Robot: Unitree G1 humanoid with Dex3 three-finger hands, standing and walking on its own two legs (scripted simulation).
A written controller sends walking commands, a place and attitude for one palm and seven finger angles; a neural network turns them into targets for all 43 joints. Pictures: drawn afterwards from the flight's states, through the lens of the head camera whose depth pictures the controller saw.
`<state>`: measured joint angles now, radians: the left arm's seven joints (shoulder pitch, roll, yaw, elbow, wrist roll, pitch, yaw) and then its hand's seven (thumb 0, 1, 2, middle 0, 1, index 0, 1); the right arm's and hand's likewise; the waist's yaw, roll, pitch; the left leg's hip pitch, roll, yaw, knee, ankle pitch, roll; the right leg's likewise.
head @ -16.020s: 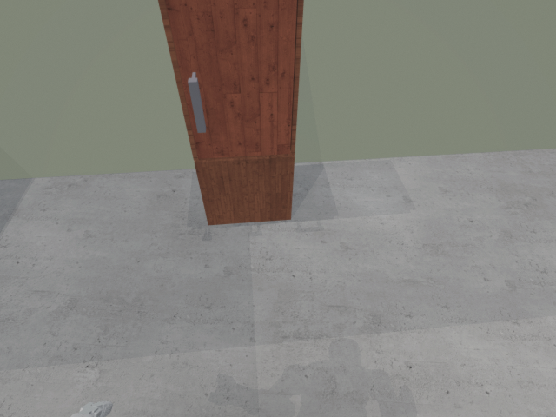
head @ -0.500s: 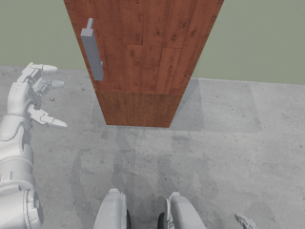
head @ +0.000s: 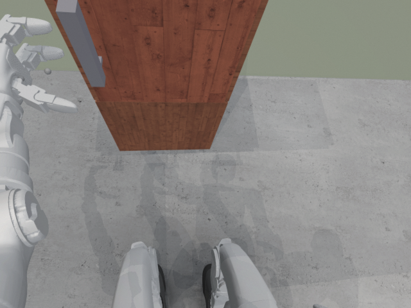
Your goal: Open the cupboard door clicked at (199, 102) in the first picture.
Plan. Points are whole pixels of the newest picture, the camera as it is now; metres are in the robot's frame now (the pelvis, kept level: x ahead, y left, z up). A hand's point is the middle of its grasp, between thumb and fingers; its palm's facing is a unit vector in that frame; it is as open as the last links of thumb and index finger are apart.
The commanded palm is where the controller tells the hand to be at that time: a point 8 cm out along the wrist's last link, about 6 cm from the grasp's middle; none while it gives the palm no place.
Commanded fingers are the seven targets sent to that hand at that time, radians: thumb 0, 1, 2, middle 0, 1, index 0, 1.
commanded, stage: move the hooked fingers beside the handle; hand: left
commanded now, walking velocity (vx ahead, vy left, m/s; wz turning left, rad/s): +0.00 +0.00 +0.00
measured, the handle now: (86, 40) +0.60 +0.18 +0.05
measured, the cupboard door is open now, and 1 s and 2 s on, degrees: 0 0 0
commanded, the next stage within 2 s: slide the fingers in behind the handle in 1.02 s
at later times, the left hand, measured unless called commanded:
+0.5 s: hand (52, 54) +0.57 +0.23 +0.04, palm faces -0.01 -1.00 -0.03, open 13.8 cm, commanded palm +0.56 +0.25 +0.05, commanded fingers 0.00 -0.50 0.30 -0.30 -1.20 -0.30 -1.20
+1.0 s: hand (56, 55) +0.56 +0.23 +0.05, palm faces +0.00 -1.00 -0.03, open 14.0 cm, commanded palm +0.55 +0.24 +0.05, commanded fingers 0.00 -0.50 0.30 -0.30 -1.20 -0.30 -1.20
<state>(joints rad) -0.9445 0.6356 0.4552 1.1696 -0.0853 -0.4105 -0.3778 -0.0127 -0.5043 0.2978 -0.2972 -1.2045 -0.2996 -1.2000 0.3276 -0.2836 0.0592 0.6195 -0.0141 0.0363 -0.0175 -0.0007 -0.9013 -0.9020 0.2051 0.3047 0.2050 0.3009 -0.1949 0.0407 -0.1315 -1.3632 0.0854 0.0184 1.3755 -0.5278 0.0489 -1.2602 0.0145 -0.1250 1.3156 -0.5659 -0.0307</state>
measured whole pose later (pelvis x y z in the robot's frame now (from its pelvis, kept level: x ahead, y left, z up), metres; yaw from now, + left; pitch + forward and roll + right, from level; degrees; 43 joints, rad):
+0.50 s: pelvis +0.00 +0.00 -0.01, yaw -2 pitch +33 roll -7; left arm -1.10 0.76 0.50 1.18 -0.03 -0.32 -0.37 -0.01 -0.50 0.30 -0.30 -1.20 -0.32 -1.22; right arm 0.38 -0.27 0.09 0.61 -0.03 0.07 0.00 0.00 -0.90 -0.90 0.21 0.30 0.21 0.30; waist -0.25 0.04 -0.10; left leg -1.47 0.10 0.00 1.42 -0.53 0.05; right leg -1.36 0.03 -0.14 1.33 -0.56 -0.03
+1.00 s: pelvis +0.01 +0.01 +0.00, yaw -1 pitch +32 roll -7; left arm -1.04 0.66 0.46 1.17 -0.04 -0.37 -0.32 -0.01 -0.50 0.30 -0.30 -1.20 -0.30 -1.20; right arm 0.35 -0.27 0.07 0.60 -0.04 0.08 0.02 0.00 -0.90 -0.90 0.20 0.30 0.20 0.30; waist -0.23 0.05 -0.12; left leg -1.41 0.09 0.01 1.39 -0.54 0.06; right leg -1.30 0.02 -0.13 1.30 -0.57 -0.02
